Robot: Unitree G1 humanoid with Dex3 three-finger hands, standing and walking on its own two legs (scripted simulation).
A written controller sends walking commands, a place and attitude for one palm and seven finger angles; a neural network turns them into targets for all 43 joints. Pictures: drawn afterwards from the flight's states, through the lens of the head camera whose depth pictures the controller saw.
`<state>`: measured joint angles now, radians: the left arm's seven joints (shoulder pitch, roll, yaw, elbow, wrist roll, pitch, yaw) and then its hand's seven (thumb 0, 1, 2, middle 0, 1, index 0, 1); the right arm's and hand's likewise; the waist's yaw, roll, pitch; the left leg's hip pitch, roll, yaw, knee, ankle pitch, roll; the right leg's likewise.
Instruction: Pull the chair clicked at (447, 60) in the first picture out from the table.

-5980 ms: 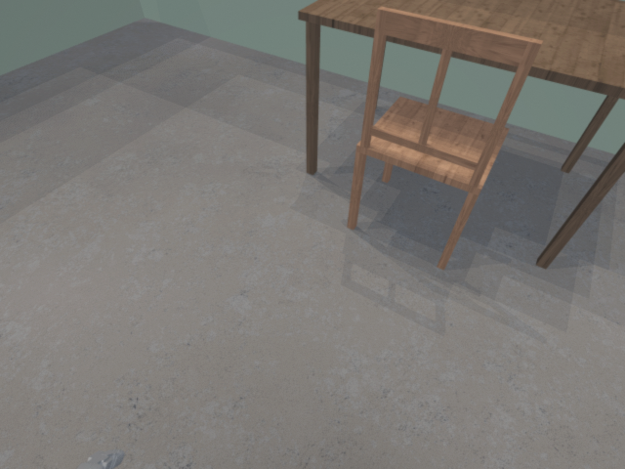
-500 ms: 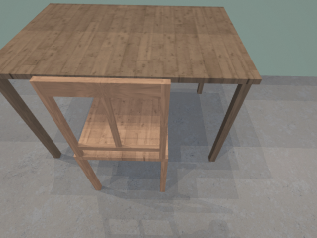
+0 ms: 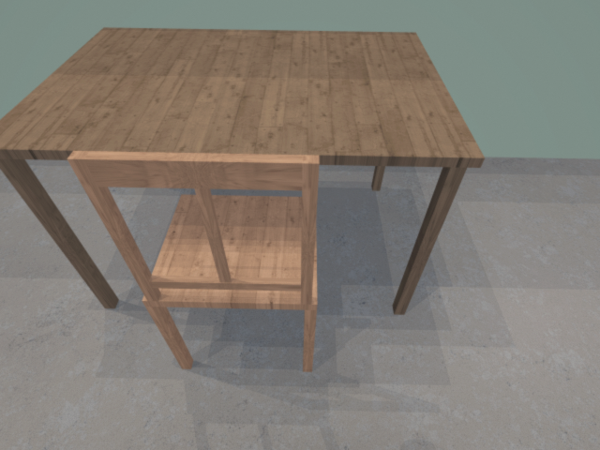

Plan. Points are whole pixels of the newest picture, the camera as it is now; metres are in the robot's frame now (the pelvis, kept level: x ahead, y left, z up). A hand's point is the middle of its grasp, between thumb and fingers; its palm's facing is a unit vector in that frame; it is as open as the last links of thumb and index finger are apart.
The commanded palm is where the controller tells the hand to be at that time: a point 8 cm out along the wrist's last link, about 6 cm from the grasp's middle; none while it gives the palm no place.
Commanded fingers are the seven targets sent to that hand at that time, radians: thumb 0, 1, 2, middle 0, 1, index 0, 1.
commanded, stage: look again from close up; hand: left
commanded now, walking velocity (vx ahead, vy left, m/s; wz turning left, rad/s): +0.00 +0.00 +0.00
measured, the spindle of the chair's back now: (215, 239) +0.53 +0.21 -0.10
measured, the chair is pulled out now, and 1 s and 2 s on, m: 0.00 0.00 0.00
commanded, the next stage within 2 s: none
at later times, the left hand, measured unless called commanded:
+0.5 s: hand out of the picture -0.03 +0.15 -0.18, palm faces +0.05 -0.99 -0.16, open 7.4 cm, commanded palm none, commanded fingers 0.00 0.90 0.90 -0.20 -0.30 -0.20 -0.30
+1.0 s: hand out of the picture -0.02 +0.15 -0.18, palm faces +0.04 -0.99 -0.15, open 7.4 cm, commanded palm none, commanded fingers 0.00 0.90 0.90 -0.20 -0.30 -0.20 -0.30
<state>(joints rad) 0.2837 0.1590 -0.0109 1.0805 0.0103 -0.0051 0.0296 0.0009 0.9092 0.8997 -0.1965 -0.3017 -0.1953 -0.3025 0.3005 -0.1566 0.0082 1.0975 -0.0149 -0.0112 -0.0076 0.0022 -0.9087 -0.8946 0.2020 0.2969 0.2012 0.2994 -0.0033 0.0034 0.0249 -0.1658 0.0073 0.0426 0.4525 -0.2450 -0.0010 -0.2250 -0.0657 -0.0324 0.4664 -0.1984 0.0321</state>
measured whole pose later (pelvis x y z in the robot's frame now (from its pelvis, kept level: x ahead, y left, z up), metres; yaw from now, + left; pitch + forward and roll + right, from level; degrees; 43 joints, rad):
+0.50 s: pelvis +0.00 +0.00 +0.00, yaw +0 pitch -2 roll +0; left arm 0.34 0.12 -0.01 1.12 0.01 -0.01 0.03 0.00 0.91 0.90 -0.20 -0.30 -0.20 -0.30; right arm 0.31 -0.12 0.01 1.14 -0.01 -0.01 -0.01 0.00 -0.91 -0.89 0.20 0.30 0.20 0.30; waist 0.01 -0.01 0.03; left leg -0.17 0.01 0.04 0.44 -0.23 0.00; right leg -0.23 -0.06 -0.03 0.44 -0.18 0.03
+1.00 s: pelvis +0.00 +0.00 +0.00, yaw +0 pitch -2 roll +0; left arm 0.33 0.11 0.00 1.10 0.01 -0.01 0.03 0.00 0.91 0.90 -0.20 -0.30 -0.19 -0.30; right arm 0.31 -0.11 0.01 1.14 -0.01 -0.02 -0.02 0.00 -0.91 -0.89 0.20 0.30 0.20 0.30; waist 0.01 -0.01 0.03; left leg -0.17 0.02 0.05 0.43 -0.24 0.00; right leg -0.23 -0.06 -0.03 0.43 -0.18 0.03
